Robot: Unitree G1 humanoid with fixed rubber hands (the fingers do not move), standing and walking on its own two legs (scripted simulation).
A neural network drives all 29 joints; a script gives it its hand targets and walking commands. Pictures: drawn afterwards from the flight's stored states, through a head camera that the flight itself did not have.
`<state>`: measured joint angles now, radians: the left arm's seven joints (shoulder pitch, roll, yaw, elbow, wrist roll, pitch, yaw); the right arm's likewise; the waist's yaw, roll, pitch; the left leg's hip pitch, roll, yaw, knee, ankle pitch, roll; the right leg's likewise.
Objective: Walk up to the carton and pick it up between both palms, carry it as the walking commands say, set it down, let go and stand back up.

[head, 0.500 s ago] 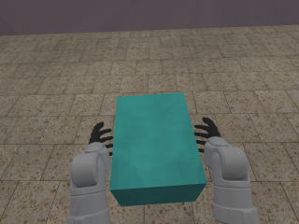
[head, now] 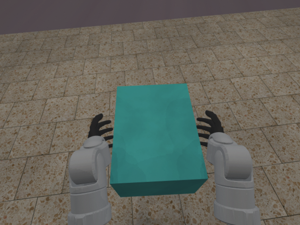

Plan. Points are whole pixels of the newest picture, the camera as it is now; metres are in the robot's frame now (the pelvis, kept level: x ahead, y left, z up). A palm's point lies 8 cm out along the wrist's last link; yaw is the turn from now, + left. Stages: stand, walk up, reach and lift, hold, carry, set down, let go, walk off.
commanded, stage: carry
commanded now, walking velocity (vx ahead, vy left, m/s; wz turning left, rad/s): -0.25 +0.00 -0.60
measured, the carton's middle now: (154, 138) +0.36 +0.02 +0.00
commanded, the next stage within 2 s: none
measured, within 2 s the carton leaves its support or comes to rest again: neither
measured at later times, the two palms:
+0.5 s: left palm (97, 183) +0.20 +0.14 +0.09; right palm (244, 216) +0.14 -0.14 +0.09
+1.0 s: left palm out of the picture +0.04 +0.04 +0.09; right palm out of the picture -0.13 -0.18 +0.10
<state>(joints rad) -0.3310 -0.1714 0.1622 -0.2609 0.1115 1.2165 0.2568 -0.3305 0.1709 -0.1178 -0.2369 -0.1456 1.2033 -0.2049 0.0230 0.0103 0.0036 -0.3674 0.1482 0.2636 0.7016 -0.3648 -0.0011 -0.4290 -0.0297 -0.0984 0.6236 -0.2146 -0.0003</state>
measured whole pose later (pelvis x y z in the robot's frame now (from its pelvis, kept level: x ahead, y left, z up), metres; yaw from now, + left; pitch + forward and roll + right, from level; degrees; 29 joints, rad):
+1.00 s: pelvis -0.29 +0.11 +0.01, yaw -33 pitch +5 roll +2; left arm -0.36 -0.18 0.16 -0.20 0.20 1.20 0.17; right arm -0.34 0.17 -0.15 -0.25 -0.09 1.22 -0.28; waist -0.06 -0.03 -0.02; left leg -0.41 0.00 0.08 0.76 -0.49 -0.05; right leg -0.51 0.03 0.11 0.48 -0.04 0.00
